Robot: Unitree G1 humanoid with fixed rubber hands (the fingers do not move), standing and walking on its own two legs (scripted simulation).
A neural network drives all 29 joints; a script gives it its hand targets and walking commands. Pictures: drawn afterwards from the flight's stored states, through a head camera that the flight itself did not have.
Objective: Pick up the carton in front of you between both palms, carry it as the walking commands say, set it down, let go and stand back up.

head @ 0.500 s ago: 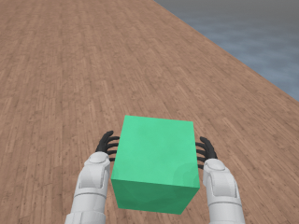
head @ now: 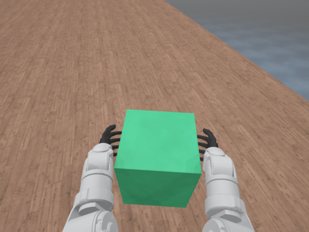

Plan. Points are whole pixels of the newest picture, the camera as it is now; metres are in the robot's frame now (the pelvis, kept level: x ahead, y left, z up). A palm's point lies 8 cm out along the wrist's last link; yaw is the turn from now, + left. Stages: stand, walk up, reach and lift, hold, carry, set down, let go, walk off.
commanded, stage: set down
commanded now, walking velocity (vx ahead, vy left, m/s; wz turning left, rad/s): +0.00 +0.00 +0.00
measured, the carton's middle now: (157, 160) +0.36 +0.01 -0.04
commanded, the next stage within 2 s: none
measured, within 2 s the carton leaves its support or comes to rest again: neither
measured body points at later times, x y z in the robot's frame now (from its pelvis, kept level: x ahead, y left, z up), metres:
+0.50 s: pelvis -0.02 +0.02 -0.08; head +0.21 +0.00 +0.31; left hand +0.42 +0.13 -0.16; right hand +0.37 -0.16 -0.17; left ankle +0.02 +0.14 -0.73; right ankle +0.08 -0.10 -0.73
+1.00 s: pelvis -0.03 +0.04 -0.20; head +0.24 +0.02 +0.16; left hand +0.47 +0.09 -0.29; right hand +0.40 -0.20 -0.30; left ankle +0.02 +0.14 -0.73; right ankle +0.08 -0.10 -0.73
